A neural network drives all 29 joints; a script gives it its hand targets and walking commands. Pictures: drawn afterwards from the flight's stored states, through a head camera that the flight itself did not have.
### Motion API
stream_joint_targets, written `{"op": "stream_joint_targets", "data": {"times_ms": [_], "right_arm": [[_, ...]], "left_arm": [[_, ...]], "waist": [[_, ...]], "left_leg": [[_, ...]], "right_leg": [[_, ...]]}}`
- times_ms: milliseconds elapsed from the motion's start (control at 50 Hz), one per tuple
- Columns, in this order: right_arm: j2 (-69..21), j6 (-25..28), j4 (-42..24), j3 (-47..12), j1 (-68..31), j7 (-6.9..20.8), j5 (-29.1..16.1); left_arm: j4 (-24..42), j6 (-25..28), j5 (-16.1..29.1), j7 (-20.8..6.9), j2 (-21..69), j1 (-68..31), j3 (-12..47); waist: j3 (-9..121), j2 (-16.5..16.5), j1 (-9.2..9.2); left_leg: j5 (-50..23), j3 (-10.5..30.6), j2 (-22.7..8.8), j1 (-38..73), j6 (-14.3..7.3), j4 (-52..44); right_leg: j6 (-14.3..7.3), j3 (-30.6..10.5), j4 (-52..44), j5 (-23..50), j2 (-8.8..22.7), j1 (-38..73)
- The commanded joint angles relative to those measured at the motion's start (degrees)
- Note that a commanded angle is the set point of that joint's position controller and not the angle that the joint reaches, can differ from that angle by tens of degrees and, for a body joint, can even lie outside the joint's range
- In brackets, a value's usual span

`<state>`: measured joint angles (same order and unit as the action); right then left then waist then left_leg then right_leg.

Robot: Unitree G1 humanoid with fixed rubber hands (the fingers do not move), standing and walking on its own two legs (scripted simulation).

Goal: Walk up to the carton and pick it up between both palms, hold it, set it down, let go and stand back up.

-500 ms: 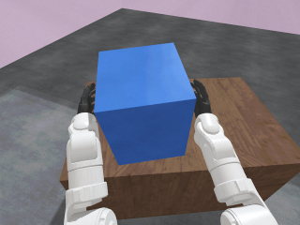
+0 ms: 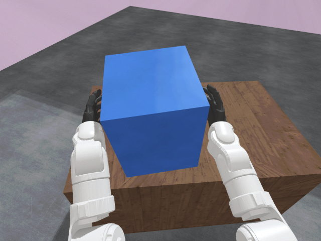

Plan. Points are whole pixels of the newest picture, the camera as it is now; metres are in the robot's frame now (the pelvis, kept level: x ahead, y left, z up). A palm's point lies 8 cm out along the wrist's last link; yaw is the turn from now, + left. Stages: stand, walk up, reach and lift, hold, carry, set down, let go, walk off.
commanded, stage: hold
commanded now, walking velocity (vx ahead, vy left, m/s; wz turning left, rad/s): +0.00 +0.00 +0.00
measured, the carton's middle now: (154, 114) +0.40 +0.01 +0.12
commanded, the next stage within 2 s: set down in 0.78 s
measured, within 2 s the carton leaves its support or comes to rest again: neither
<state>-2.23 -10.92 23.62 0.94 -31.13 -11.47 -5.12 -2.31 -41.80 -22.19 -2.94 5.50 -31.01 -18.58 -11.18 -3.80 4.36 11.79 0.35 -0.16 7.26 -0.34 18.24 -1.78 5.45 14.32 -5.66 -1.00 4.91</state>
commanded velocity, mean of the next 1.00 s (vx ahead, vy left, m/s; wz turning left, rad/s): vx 0.00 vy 0.00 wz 0.00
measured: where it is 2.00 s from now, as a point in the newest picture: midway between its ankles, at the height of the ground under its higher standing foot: outside the picture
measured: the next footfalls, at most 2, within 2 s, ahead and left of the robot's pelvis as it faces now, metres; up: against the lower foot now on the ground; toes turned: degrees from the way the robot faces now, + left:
none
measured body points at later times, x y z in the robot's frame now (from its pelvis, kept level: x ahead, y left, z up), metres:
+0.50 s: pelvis +0.00 +0.00 +0.00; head -0.02 +0.03 +0.45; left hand +0.37 +0.16 +0.15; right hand +0.36 -0.13 +0.16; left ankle +0.00 +0.11 -0.75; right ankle +0.05 -0.10 -0.75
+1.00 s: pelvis +0.00 +0.00 +0.00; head -0.02 +0.02 +0.45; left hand +0.37 +0.16 +0.15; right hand +0.36 -0.13 +0.15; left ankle +0.00 +0.11 -0.75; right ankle +0.05 -0.10 -0.75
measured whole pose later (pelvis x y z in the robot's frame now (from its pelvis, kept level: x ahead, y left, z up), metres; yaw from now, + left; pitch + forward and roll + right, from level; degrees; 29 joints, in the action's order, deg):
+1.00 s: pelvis +0.00 +0.00 +0.00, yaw +1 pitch -12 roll +0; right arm -4.4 -7.5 23.3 4.3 -28.6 -10.0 -0.6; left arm -4.7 -37.5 -21.9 -2.6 5.8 -29.8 -17.4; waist -8.3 -3.4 3.6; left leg 11.4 1.0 0.3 5.0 -0.4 17.9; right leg -1.8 6.2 15.3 -6.2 -0.4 2.4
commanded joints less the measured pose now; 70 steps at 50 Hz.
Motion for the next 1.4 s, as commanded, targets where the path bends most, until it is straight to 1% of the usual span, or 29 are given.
{"op": "stream_joint_targets", "data": {"times_ms": [0, 40, 80, 120, 140, 280, 300, 380, 500, 600, 640, 660, 700, 720, 740, 760, 780, 800, 860, 920, 980, 1080, 1100, 1120, 1180, 1200, 1240, 1360, 1380], "right_arm": [[-24.1, 4.9, -17.4, -19.6, -41.7, 6.5, -3.1], [-24.1, 4.5, -17.3, -19.6, -41.3, 6.3, -2.9], [-23.8, 4.1, -16.0, -18.9, -40.5, 6.4, -2.8], [-23.6, 3.6, -13.9, -17.9, -39.8, 6.5, -1.7], [-23.6, 3.8, -13.9, -17.7, -40.1, 6.7, -1.5], [-24.1, 5.1, -18.5, -20.3, -41.4, 6.0, -3.5], [-24.2, 5.0, -19.0, -20.5, -41.3, 6.0, -3.6], [-23.7, 3.9, -15.3, -18.4, -40.2, 6.5, -2.0], [-23.5, 4.6, -16.6, -19.1, -40.8, 6.6, -2.8], [-23.2, 4.3, -14.9, -18.2, -40.7, 6.8, -2.1], [-23.8, 4.6, -15.0, -18.4, -41.2, 6.9, -2.1], [-23.6, 4.6, -15.2, -18.1, -41.1, 6.9, -2.0], [-23.8, 4.9, -16.3, -18.8, -41.8, 6.8, -2.4], [-24.1, 4.8, -16.0, -18.9, -41.1, 6.7, -2.4], [-23.9, 5.1, -17.3, -19.4, -41.4, 6.7, -2.9], [-23.6, 4.9, -16.4, -18.9, -41.7, 6.6, -2.6], [-24.5, 5.2, -17.9, -18.8, -40.3, 6.9, -1.3], [-24.7, 5.5, -17.5, -18.4, -40.0, 7.3, -0.7], [-25.6, 6.7, -15.8, -17.1, -38.3, 7.9, 1.6], [-25.9, 8.4, -13.3, -15.7, -36.6, 8.3, 3.8], [-26.2, 11.3, -13.4, -15.2, -36.6, 8.5, 5.8], [-27.2, 16.6, -14.7, -15.7, -37.6, 8.4, 7.4], [-27.3, 17.6, -14.2, -15.6, -37.6, 8.5, 7.8], [-27.6, 18.6, -13.8, -15.4, -37.2, 8.5, 8.3], [-27.8, 20.7, -11.1, -14.9, -36.2, 8.6, 9.6], [-28.0, 21.4, -11.1, -14.6, -35.8, 8.6, 10.0], [-28.0, 22.2, -9.5, -14.0, -35.2, 8.6, 10.7], [-28.8, 23.7, -7.4, -16.2, -33.5, 8.3, 9.2], [-28.7, 23.9, -7.8, -17.1, -33.3, 8.2, 8.6]], "left_arm": [[10.3, 4.5, 8.9, -8.1, 23.1, -33.9, 28.4], [9.3, 4.4, 8.8, -8.2, 22.8, -33.6, 28.2], [8.8, 4.1, 8.2, -8.3, 22.6, -33.5, 27.6], [6.5, 3.6, 7.4, -8.8, 22.0, -33.0, 26.1], [7.2, 3.7, 7.4, -8.9, 22.0, -33.7, 25.9], [10.9, 4.7, 9.0, -8.3, 23.2, -33.3, 28.7], [11.2, 4.9, 9.4, -8.1, 23.4, -33.5, 29.3], [7.5, 4.2, 8.1, -8.4, 22.3, -33.3, 27.2], [9.1, 4.2, 8.5, -8.3, 23.3, -33.3, 27.9], [7.7, 4.1, 7.8, -8.6, 22.7, -33.5, 26.8], [9.0, 4.2, 8.2, -8.5, 22.8, -34.3, 27.1], [8.3, 4.1, 8.0, -8.5, 22.8, -34.3, 27.2], [8.7, 4.3, 8.4, -8.4, 23.1, -34.1, 27.4], [9.4, 4.3, 8.6, -8.4, 22.9, -34.3, 27.9], [10.4, 4.6, 9.0, -8.2, 23.5, -34.1, 28.4], [9.1, 4.4, 8.6, -8.2, 23.3, -33.9, 28.3], [9.1, 4.7, 9.3, -8.2, 23.7, -31.9, 30.3], [8.0, 5.1, 9.4, -8.1, 24.1, -31.7, 30.1], [6.8, 6.6, 9.2, -8.3, 23.9, -31.0, 29.5], [3.8, 8.3, 8.2, -9.2, 24.1, -30.0, 28.0], [2.1, 10.7, 7.7, -9.7, 24.4, -29.9, 27.6], [1.6, 15.6, 8.9, -8.7, 26.5, -31.0, 30.4], [0.5, 16.8, 8.8, -8.4, 26.8, -30.8, 30.3], [0.4, 17.9, 9.0, -8.1, 27.1, -31.1, 30.8], [-1.6, 20.6, 8.6, -7.3, 27.7, -30.9, 30.9], [-2.6, 21.3, 8.7, -7.0, 27.9, -30.9, 31.0], [-4.0, 22.4, 8.3, -6.6, 28.3, -30.5, 30.8], [-5.7, 24.4, 7.7, -6.0, 29.0, -27.8, 31.3], [-5.4, 24.6, 7.6, -6.0, 28.8, -26.9, 31.5]], "waist": [[29.1, 5.5, 0.64], [28.2, 4.9, 0.93], [26.1, 5.4, 1.15], [23.2, 4.8, 0.99], [23.5, 4.9, 0.79], [29.7, 5.3, 0.89], [29.9, 5.3, 1.27], [24.7, 5.0, 0.85], [27.3, 5.5, 0.83], [24.8, 5.1, 0.66], [25.9, 5.3, 0.40], [25.6, 5.3, 0.96], [27.1, 5.0, 0.38], [27.5, 5.1, 0.94], [28.7, 5.6, 0.80], [27.7, 5.5, 1.05], [28.4, 6.3, -0.05], [27.9, 6.3, 0.12], [27.0, 5.1, 0.05], [23.9, 4.9, -0.46], [24.1, 3.9, -0.86], [29.1, 4.2, -0.52], [29.2, 4.1, -0.75], [30.0, 4.0, -0.22], [31.7, 4.0, -0.97], [32.2, 3.8, -0.54], [32.1, 4.1, -0.83], [32.9, 5.0, -1.04], [32.9, 4.6, -1.63]], "left_leg": [[-18.9, -3.6, 1.7, -1.8, 1.6, -1.8], [-18.3, -3.4, 1.6, -2.2, 1.5, -1.8], [-16.6, -3.6, 1.6, -3.0, 1.4, -2.4], [-13.7, -3.7, 1.6, -4.7, 1.0, -3.5], [-13.1, -4.0, 1.5, -5.1, 0.9, -3.7], [-21.5, -3.5, 1.8, -0.7, 1.8, -0.8], [-21.6, -3.3, 1.8, -0.7, 2.0, -0.8], [-14.0, -3.6, 1.5, -4.0, 1.2, -3.3], [-18.8, -3.7, 1.4, -1.9, 1.8, -2.0], [-15.4, -3.7, 1.3, -3.6, 1.4, -3.1], [-15.6, -3.8, 1.3, -3.4, 1.4, -3.2], [-15.6, -3.8, 1.4, -3.1, 1.4, -3.0], [-16.9, -3.8, 1.5, -2.7, 1.3, -2.5], [-17.9, -3.7, 1.4, -2.0, 1.6, -2.3], [-19.4, -3.5, 1.2, -1.2, 1.9, -1.8], [-18.8, -3.5, 1.3, -1.4, 1.8, -1.9], [-16.8, -2.6, 1.6, -4.4, 1.2, -2.6], [-15.2, -2.5, 1.5, -5.3, 1.1, -3.2], [-12.6, -2.8, 1.5, -6.6, 0.6, -3.3], [-8.7, -3.2, 1.3, -8.0, 0.5, -4.6], [-6.9, -3.5, 1.3, -9.3, 0.2, -5.0], [-11.9, -3.5, 1.2, -7.8, 1.1, -3.2], [-12.6, -3.4, 1.1, -7.9, 1.2, -2.9], [-13.5, -3.4, 1.1, -7.7, 1.5, -2.8], [-13.3, -3.4, 0.9, -8.9, 1.6, -2.9], [-13.3, -3.4, 0.7, -9.2, 1.8, -2.7], [-14.1, -3.3, 0.8, -9.7, 2.0, -2.7], [-20.2, -3.2, 0.8, -10.0, 2.2, -1.6], [-21.3, -3.2, 0.8, -10.2, 2.1, -1.4]], "right_leg": [[2.7, 1.7, 0.8, 11.0, -0.8, 12.1], [2.7, 1.5, 0.8, 10.5, -0.7, 12.0], [2.7, 1.6, 0.5, 9.4, -0.6, 11.6], [2.8, 1.4, -0.1, 6.9, -0.2, 11.4], [2.7, 1.5, 0.0, 5.9, -0.2, 11.4], [2.8, 1.5, 1.2, 14.4, -0.8, 12.9], [2.8, 1.8, 1.2, 14.2, -1.1, 12.5], [2.6, 1.5, 0.0, 6.6, -0.5, 10.5], [2.5, 1.7, 0.4, 9.9, -0.7, 11.5], [2.5, 1.6, 0.0, 7.3, -0.6, 11.2], [2.5, 1.7, 0.0, 7.1, -0.6, 11.1], [2.3, 1.5, 0.1, 7.3, -0.6, 11.0], [2.4, 1.4, 0.3, 8.7, -0.6, 11.3], [2.6, 1.7, 0.4, 9.4, -0.7, 11.5], [2.4, 1.6, 0.7, 9.9, -0.9, 11.6], [2.3, 1.6, 0.4, 9.2, -0.9, 11.0], [2.8, 2.3, 0.6, 9.1, -0.6, 10.3], [2.7, 2.4, 0.7, 7.5, -0.4, 9.5], [2.7, 2.7, 0.9, 6.5, -0.1, 8.2], [2.7, 2.8, 0.5, 4.1, 0.4, 7.8], [2.7, 2.8, 0.6, 3.4, 0.9, 8.3], [2.7, 2.9, 1.1, 7.9, 0.8, 9.3], [2.8, 3.0, 1.3, 9.0, 1.0, 9.3], [2.9, 3.2, 1.5, 10.2, 0.8, 9.4], [3.1, 3.2, 1.7, 11.5, 1.3, 10.6], [3.4, 3.1, 2.1, 12.4, 1.5, 10.6], [3.4, 3.3, 2.2, 13.4, 1.4, 11.2], [3.9, 2.7, 3.4, 22.4, 1.5, 14.7], [3.9, 2.7, 3.7, 23.4, 1.6, 15.2]]}}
